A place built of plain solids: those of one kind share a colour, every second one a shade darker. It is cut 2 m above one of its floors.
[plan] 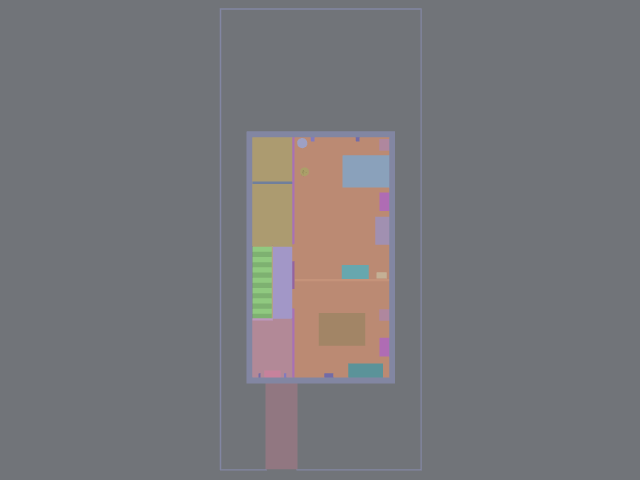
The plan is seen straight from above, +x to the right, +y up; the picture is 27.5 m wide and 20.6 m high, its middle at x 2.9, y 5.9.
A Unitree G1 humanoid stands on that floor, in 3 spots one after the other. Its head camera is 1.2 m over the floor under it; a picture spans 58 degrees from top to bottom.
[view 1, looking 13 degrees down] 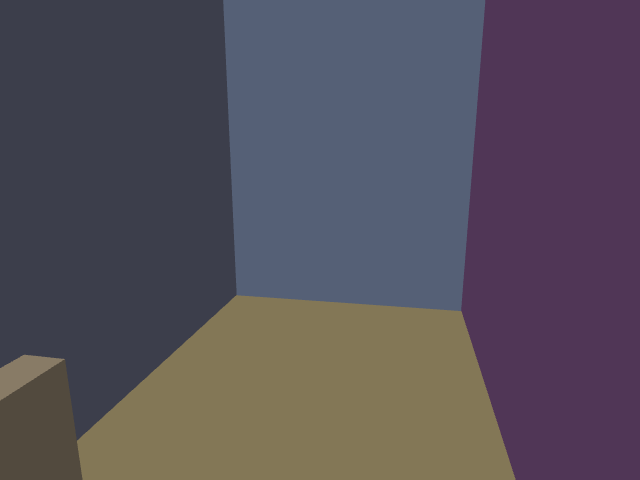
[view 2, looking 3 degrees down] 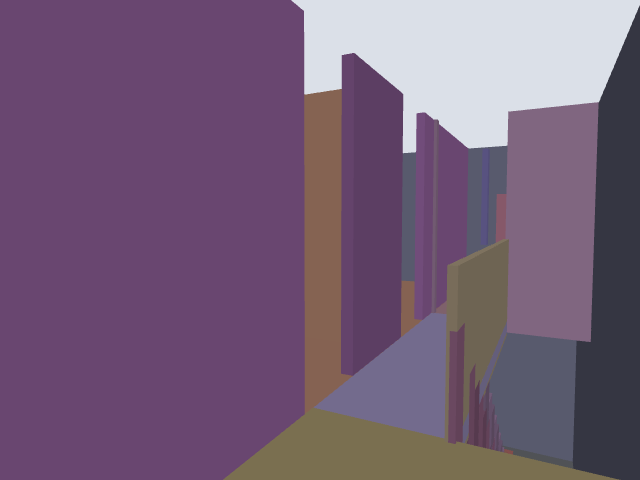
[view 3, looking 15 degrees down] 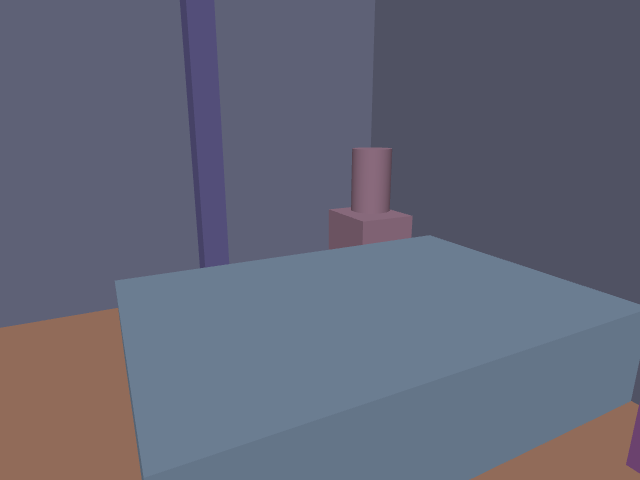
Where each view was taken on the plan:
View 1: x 1.27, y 5.25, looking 101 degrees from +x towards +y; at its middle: bath_wall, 3.20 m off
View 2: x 0.41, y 7.96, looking -62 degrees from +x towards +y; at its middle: bedrooms_wall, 4.23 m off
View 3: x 3.86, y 7.28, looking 63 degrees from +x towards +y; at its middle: wall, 3.52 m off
